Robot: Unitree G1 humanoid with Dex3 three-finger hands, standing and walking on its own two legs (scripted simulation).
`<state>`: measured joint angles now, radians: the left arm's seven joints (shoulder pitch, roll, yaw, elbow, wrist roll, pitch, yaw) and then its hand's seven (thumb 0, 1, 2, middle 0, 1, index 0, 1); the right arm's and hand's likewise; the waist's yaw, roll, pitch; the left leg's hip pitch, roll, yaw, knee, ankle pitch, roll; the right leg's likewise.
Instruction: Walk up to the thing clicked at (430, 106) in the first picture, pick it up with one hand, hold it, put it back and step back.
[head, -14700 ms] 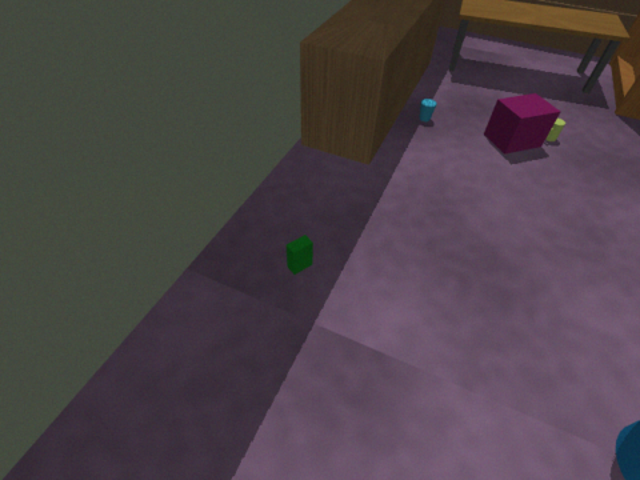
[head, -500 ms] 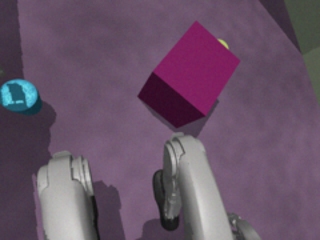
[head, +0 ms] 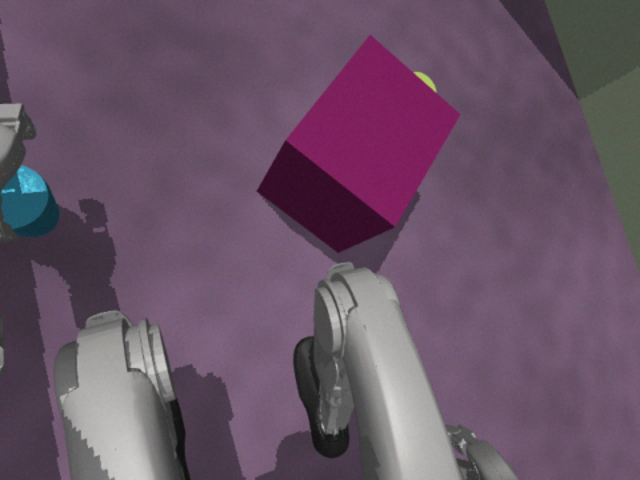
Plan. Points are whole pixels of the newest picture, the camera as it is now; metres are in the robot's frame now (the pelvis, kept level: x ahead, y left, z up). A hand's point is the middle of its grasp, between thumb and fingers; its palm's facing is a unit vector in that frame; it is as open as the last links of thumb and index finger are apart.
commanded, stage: approach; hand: left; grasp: from above
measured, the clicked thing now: (22, 207) +0.49 +0.30 -0.28
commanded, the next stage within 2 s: close in in 0.26 s
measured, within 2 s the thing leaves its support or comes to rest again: neither
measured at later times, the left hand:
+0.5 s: hand out of the picture +0.46 +0.32 -0.19, palm faces -0.52 -0.08 -0.85, open 14.0 cm
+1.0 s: hand (15, 206) +0.48 +0.29 -0.24, palm faces -0.47 -0.10 -0.88, open 13.9 cm
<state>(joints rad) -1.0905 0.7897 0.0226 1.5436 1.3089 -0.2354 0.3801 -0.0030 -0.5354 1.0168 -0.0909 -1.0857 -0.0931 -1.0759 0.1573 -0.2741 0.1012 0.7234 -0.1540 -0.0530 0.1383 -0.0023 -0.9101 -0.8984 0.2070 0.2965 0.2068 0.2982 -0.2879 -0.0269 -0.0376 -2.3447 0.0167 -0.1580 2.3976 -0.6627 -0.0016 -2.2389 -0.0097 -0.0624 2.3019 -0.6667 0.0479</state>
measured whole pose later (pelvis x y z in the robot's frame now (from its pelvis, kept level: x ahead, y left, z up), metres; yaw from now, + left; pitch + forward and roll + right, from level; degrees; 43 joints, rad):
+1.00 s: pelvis +0.01 +0.00 -0.03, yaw -3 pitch +32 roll -11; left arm -1.09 0.91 0.13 1.69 1.33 -0.21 0.51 0.00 -0.51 1.05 -0.10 -1.04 -0.09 -1.04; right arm 0.15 -0.29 0.19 0.70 -0.22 -0.12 0.17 0.00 -0.90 -0.90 0.21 0.30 0.21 0.30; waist -0.36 -0.07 0.06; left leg -2.39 0.02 -0.20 2.50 -0.69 -0.01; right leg -2.28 0.02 -0.09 2.37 -0.67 0.06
